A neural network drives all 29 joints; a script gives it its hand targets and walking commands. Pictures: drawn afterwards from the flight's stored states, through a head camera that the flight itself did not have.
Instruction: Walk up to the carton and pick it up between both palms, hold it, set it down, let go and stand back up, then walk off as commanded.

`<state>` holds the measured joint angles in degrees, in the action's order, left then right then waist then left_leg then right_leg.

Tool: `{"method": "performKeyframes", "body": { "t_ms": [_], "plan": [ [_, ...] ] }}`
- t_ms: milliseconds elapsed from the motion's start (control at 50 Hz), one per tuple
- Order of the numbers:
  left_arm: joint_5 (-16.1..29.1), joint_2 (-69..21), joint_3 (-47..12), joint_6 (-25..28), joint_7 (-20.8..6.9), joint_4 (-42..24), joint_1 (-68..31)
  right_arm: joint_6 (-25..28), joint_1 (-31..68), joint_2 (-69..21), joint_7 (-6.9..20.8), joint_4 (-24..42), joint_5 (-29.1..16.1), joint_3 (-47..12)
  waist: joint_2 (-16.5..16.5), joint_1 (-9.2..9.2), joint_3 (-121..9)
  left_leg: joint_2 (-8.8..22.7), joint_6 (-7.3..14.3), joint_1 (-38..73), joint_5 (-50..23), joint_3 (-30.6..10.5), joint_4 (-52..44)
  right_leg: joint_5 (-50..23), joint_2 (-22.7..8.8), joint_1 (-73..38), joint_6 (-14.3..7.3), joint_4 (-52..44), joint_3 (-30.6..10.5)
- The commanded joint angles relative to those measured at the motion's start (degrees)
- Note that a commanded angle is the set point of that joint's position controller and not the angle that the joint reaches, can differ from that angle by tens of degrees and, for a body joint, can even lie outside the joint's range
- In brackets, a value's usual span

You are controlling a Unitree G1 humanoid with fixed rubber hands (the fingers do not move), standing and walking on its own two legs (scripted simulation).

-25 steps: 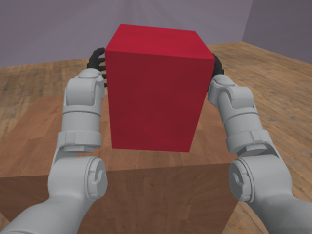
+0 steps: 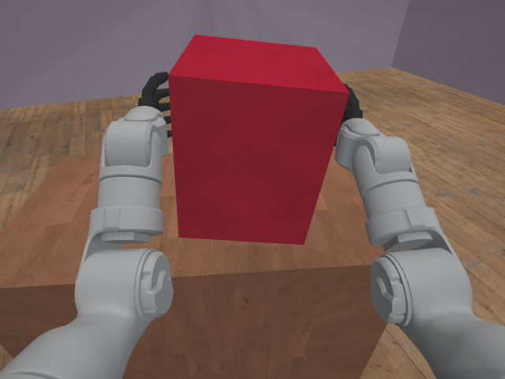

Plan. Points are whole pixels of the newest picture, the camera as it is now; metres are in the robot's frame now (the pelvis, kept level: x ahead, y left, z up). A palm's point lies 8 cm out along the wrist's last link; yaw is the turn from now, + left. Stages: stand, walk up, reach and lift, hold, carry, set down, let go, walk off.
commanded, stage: hold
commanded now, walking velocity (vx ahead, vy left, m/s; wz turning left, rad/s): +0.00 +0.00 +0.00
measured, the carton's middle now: (249, 139) +0.40 +0.01 +0.25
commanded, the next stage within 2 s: none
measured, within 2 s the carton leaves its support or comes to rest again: neither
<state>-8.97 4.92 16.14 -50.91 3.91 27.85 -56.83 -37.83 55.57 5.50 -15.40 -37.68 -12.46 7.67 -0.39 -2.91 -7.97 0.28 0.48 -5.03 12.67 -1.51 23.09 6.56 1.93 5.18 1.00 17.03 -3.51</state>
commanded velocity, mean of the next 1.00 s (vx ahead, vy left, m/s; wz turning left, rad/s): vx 0.00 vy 0.00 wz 0.00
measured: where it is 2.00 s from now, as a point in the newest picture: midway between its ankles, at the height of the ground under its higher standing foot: outside the picture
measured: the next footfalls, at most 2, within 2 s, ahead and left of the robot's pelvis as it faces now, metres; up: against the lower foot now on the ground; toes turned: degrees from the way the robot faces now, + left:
none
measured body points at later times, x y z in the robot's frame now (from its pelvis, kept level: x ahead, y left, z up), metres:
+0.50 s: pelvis +0.00 +0.00 +0.00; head -0.09 +0.02 +0.44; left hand +0.38 +0.15 +0.30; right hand +0.38 -0.14 +0.28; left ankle +0.00 +0.11 -0.75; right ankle +0.04 -0.13 -0.75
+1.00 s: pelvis +0.00 +0.00 +0.00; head -0.10 +0.02 +0.44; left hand +0.38 +0.15 +0.30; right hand +0.38 -0.15 +0.29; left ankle +0.00 +0.11 -0.75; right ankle +0.04 -0.13 -0.75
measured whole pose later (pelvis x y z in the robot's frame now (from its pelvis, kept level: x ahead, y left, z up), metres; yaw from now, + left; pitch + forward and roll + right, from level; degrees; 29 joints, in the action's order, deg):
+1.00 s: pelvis +0.00 +0.00 +0.00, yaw +0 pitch -6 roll -1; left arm -9.1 5.3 15.7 -51.3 3.5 28.0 -56.9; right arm -38.9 55.9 5.5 -15.6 -37.6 -12.6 7.7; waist -0.4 -3.2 -8.6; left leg 0.3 0.5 -5.1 12.5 -1.5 23.1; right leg 6.4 1.9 5.2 1.0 17.0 -3.5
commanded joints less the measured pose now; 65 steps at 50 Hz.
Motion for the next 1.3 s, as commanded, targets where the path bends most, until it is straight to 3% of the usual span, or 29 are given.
{"method": "performKeyframes", "body": {
  "t_ms": [0,40,60,80,120,140,180,280,300,320,340,360,440,460,500,520,560,680,760,800,840,860,920,1020,1060,1080,1100,1200,1280],
  "plan": [
    [7.85,-40.65,-19.61,3.43,-8.67,-8.44,-49.00,1.35,65.94,-31.76,9.54,17.63,-18.73,-18.80,7.84,-1.80,-21.56,-0.18,-4.32,-3.91,-18.25,-2.77,-3.50,-7.04,4.49,-13.38,-2.34,-0.60,0.34],
    [8.33,-40.42,-20.80,3.68,-8.74,-11.09,-50.65,1.65,65.83,-33.23,9.31,17.94,-19.07,-19.05,9.25,-1.78,-23.14,-0.53,-4.97,-3.11,-18.72,-2.18,-2.87,-7.77,4.13,-13.81,-2.39,-0.59,0.41],
    [8.48,-39.30,-18.88,3.79,-8.91,-9.32,-49.87,1.38,66.91,-33.72,9.36,18.09,-18.96,-19.57,6.57,-0.54,-21.75,-0.86,-3.69,-3.70,-17.63,-1.99,-2.97,-6.53,4.06,-12.47,-1.99,-1.26,0.24],
    [9.46,-40.45,-20.52,3.85,-8.75,-11.77,-52.04,1.85,68.72,-32.92,9.35,21.03,-19.43,-19.50,7.56,-1.85,-25.48,-0.30,-4.42,-2.22,-19.74,-2.77,-2.97,-7.60,4.54,-13.92,-2.29,-0.52,0.76],
    [9.39,-40.52,-20.87,4.00,-8.58,-12.69,-51.51,1.58,66.37,-33.89,9.29,19.55,-19.95,-20.32,8.52,-1.20,-24.90,-0.20,-4.76,-1.34,-23.37,-2.47,-2.17,-10.81,4.49,-13.41,-2.43,-0.26,0.25],
    [8.51,-39.50,-19.73,3.52,-8.57,-10.99,-49.25,1.55,67.60,-33.75,9.12,21.25,-20.52,-21.48,6.59,-0.49,-25.26,-0.92,-4.09,-1.83,-22.25,-2.30,-2.01,-9.84,4.58,-14.03,-2.06,-0.52,0.62],
    [8.64,-41.20,-20.75,3.56,-8.45,-12.27,-50.82,1.70,66.69,-33.39,9.11,20.05,-20.10,-20.15,9.66,-1.35,-24.10,-0.43,-4.65,-2.01,-21.52,-2.94,-2.38,-8.57,4.55,-13.67,-2.49,-0.53,0.39],
    [7.86,-39.68,-18.46,3.12,-9.02,-6.23,-48.96,1.29,67.64,-31.74,9.26,18.15,-18.44,-18.76,6.54,-1.11,-19.27,-0.35,-3.50,-5.05,-14.69,-2.34,-4.23,-5.44,4.35,-12.33,-2.28,-1.14,0.48],
    [7.08,-40.95,-18.69,3.04,-9.32,-6.52,-48.40,1.24,66.01,-30.74,9.29,16.49,-18.61,-17.72,9.35,-1.91,-18.61,0.28,-4.41,-6.36,-14.24,-2.87,-5.58,-5.07,4.48,-13.72,-2.70,-0.73,0.78],
    [7.73,-39.29,-18.77,3.26,-9.25,-7.89,-49.75,1.42,68.14,-32.09,9.41,18.81,-18.61,-19.04,6.93,-0.78,-20.62,-0.26,-3.42,-6.84,-14.10,-2.51,-4.85,-6.23,4.39,-14.49,-2.36,-0.38,0.60],
    [8.18,-40.25,-19.51,3.37,-9.17,-8.73,-50.23,1.62,67.25,-31.96,9.48,18.94,-18.41,-18.74,7.75,-1.80,-22.81,0.05,-3.79,-6.27,-15.75,-3.22,-4.42,-6.99,4.18,-14.84,-2.27,-0.15,0.50],
    [7.83,-39.77,-18.67,3.48,-9.17,-8.91,-51.24,1.17,66.63,-32.39,9.39,16.08,-19.35,-18.70,9.31,-0.89,-20.76,-0.27,-4.05,-5.18,-16.71,-2.44,-4.01,-6.31,4.20,-12.70,-2.36,-0.54,0.32],
    [7.89,-39.56,-19.05,3.84,-8.78,-9.71,-52.27,1.16,67.19,-33.30,9.44,17.02,-18.88,-18.98,8.27,-1.49,-21.87,-0.25,-3.87,-4.66,-15.15,-2.28,-4.27,-5.96,4.24,-12.70,-2.21,-0.74,0.61],
    [7.39,-39.45,-18.15,3.98,-8.73,-9.51,-52.97,1.11,67.69,-33.60,9.61,17.24,-18.76,-19.26,8.75,-0.16,-21.87,-0.24,-4.00,-6.41,-14.53,-2.22,-4.64,-4.76,4.39,-13.92,-2.24,-0.16,0.99],
    [9.15,-40.90,-20.36,4.24,-8.39,-10.55,-52.58,1.44,68.37,-33.44,9.74,18.40,-18.56,-19.50,8.32,-1.51,-24.85,0.23,-4.33,-4.54,-16.27,-2.84,-4.00,-5.93,4.52,-13.06,-2.21,-0.11,0.93],
    [9.47,-40.33,-20.06,4.20,-8.45,-10.74,-52.80,1.31,68.54,-34.01,9.91,18.45,-18.73,-19.74,7.68,-0.84,-22.16,0.22,-3.83,-4.63,-16.64,-2.54,-4.13,-6.02,4.45,-12.23,-2.32,-0.47,0.71],
    [7.57,-40.50,-19.73,3.51,-8.76,-9.91,-51.25,0.95,64.04,-33.11,9.72,14.30,-18.34,-18.79,10.28,-1.54,-20.65,-0.16,-5.09,-3.98,-17.22,-2.35,-3.97,-6.74,4.03,-12.03,-2.34,-0.21,0.97],
    [10.60,-42.51,-21.95,3.92,-8.60,-10.02,-50.70,1.89,68.55,-32.61,9.59,20.43,-19.54,-19.24,9.26,-1.94,-25.62,0.27,-5.54,-1.40,-22.82,-2.68,-2.52,-8.94,4.62,-11.93,-2.66,-0.55,0.32],
    [8.70,-40.74,-19.98,3.62,-8.53,-12.11,-50.88,0.86,65.30,-33.84,9.06,17.87,-19.15,-20.30,7.40,-1.22,-24.98,-0.39,-4.78,-0.94,-22.46,-2.04,-2.19,-9.66,4.36,-13.76,-1.93,-0.54,0.75],
    [9.31,-41.35,-20.78,3.74,-8.47,-12.03,-51.59,1.20,65.67,-32.62,9.23,18.12,-19.80,-19.22,9.69,-2.33,-23.26,0.13,-5.45,-2.10,-21.80,-2.92,-2.88,-8.70,4.78,-13.10,-2.59,-0.17,0.94],
    [11.13,-41.74,-21.94,4.24,-8.09,-12.58,-52.04,1.32,68.23,-34.17,9.15,21.34,-19.81,-20.34,7.65,-2.00,-25.17,-0.32,-4.70,-1.42,-21.46,-2.53,-2.29,-9.91,4.62,-12.73,-2.32,-0.45,0.52],
    [10.57,-41.09,-22.56,4.16,-7.93,-13.72,-53.27,0.98,67.02,-33.73,9.10,19.12,-19.79,-20.12,9.07,-1.93,-27.27,-0.39,-5.42,-0.70,-21.47,-2.56,-1.84,-9.04,4.62,-12.47,-2.30,-0.44,0.66],
    [7.74,-40.83,-18.68,3.47,-8.76,-7.40,-50.14,0.99,67.45,-32.93,9.42,17.54,-18.37,-18.88,7.86,-1.04,-19.95,-0.29,-4.05,-5.04,-15.50,-2.11,-4.68,-5.53,4.42,-12.57,-2.28,-1.14,0.87],
    [8.05,-40.90,-19.61,3.55,-9.36,-8.14,-50.35,0.79,65.02,-31.31,9.38,14.94,-17.86,-17.11,9.42,-2.51,-20.79,0.46,-5.28,-5.29,-16.32,-2.74,-4.74,-6.60,4.37,-13.54,-2.79,-0.23,0.73],
    [8.49,-39.93,-17.52,4.30,-9.39,-8.35,-53.52,1.23,68.27,-33.21,9.73,16.84,-18.37,-18.02,7.16,-0.95,-19.76,-0.01,-3.93,-6.66,-13.28,-2.25,-5.64,-4.98,4.32,-13.49,-2.23,-0.52,0.93],
    [8.47,-40.41,-19.21,4.18,-9.16,-7.29,-53.24,1.76,70.95,-32.69,9.83,17.58,-18.11,-17.60,8.46,-1.43,-21.53,0.28,-4.24,-6.44,-13.01,-2.54,-5.31,-4.20,4.18,-12.48,-2.37,-0.41,1.09],
    [8.74,-41.36,-19.78,4.14,-9.07,-8.40,-54.00,1.69,70.02,-32.46,9.96,16.74,-18.24,-17.80,10.15,-2.09,-21.40,0.64,-4.60,-6.40,-14.22,-2.79,-5.32,-4.84,4.28,-13.25,-2.54,-0.15,0.84],
    [9.21,-40.19,-18.83,4.93,-8.22,-8.76,-55.71,1.95,69.95,-33.88,10.30,16.00,-18.09,-18.27,8.69,-0.77,-22.18,0.34,-4.12,-5.96,-13.32,-2.38,-5.19,-4.21,4.37,-11.10,-2.24,-0.41,1.15],
    [10.46,-42.28,-20.91,4.91,-7.94,-9.48,-54.42,1.65,68.09,-33.84,10.18,16.37,-18.22,-18.42,9.86,-2.10,-23.97,0.62,-4.93,-3.88,-16.64,-2.78,-4.60,-6.52,4.30,-11.81,-2.45,-0.24,0.78]
  ]
}}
